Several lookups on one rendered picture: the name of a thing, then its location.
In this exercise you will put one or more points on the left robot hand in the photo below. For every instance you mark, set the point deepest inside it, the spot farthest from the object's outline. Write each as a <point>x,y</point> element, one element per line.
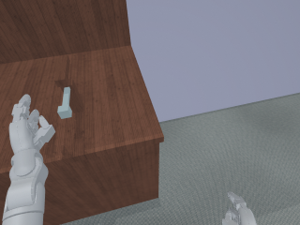
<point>23,130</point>

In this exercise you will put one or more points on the counter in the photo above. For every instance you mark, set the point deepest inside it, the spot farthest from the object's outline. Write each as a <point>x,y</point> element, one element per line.
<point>106,155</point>

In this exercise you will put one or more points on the robot left forearm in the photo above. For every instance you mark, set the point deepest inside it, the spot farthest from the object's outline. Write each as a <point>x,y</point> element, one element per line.
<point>25,200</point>

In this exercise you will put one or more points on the right robot hand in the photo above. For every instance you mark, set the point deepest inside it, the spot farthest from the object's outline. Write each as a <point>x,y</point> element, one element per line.
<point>243,215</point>

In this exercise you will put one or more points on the tap lever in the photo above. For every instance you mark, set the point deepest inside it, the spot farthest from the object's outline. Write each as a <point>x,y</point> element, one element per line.
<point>64,111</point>

